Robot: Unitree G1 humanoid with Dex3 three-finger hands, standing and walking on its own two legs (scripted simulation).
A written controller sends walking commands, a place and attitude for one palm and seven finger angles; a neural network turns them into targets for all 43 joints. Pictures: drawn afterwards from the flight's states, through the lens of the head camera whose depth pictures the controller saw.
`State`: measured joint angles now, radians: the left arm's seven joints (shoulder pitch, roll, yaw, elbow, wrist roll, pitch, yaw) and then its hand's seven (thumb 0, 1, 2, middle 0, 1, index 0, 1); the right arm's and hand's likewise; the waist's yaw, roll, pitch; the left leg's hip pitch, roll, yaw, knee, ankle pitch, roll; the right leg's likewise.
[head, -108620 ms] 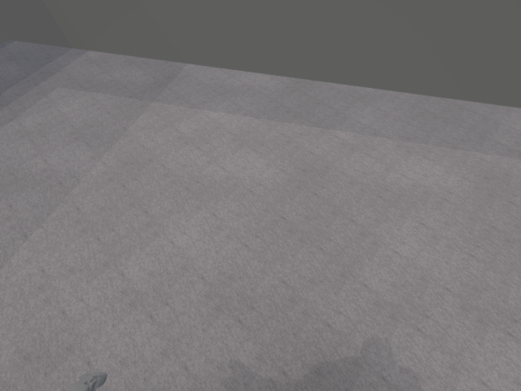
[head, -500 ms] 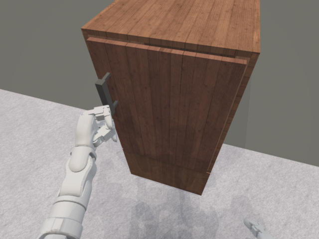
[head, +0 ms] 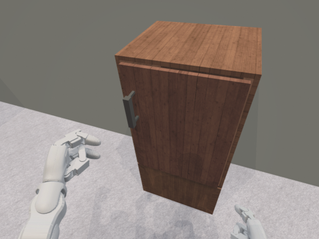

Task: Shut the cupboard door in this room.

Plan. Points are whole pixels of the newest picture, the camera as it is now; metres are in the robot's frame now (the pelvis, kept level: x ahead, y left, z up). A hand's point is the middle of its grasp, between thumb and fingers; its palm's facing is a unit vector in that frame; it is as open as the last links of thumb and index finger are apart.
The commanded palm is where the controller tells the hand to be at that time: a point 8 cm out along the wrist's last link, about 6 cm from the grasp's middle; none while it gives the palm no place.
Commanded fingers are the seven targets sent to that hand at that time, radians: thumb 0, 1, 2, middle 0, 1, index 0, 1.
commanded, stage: draw the hand back to the body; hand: left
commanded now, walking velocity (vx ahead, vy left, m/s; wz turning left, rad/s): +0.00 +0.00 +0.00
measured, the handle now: (132, 109) +0.57 +0.16 +0.01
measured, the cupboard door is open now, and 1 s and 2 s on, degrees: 0 0 0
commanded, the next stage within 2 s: step back with the hand held close in 0.70 s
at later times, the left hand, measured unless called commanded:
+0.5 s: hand (26, 174) +0.19 +0.28 +0.16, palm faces +0.49 -0.78 -0.38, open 7.1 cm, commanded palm +0.14 +0.31 +0.18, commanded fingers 0.00 0.90 0.90 -0.20 -0.30 -0.20 -0.30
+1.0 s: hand (39, 170) +0.20 +0.25 +0.16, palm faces +0.43 -0.79 -0.44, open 7.4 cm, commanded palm +0.15 +0.29 +0.18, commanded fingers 0.00 0.90 0.90 -0.20 -0.30 -0.20 -0.30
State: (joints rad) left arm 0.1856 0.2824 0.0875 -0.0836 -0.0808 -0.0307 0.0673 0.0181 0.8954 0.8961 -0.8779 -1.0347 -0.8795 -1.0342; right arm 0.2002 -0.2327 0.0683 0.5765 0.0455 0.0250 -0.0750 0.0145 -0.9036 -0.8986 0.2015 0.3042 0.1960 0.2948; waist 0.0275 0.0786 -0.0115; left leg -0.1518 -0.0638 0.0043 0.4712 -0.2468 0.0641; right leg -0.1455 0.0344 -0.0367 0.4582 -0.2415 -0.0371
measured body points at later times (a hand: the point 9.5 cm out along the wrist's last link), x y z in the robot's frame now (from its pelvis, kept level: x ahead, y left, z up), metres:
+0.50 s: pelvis +0.01 +0.01 +0.00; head -0.02 -0.03 +0.45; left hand +0.16 +0.32 +0.18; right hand +0.21 -0.21 -0.08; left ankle +0.01 +0.08 -0.74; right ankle +0.01 -0.10 -0.74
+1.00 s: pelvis +0.01 -0.01 +0.00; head -0.01 -0.04 +0.45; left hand +0.17 +0.29 +0.19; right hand +0.19 -0.25 -0.09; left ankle +0.01 +0.08 -0.74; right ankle +0.01 -0.10 -0.74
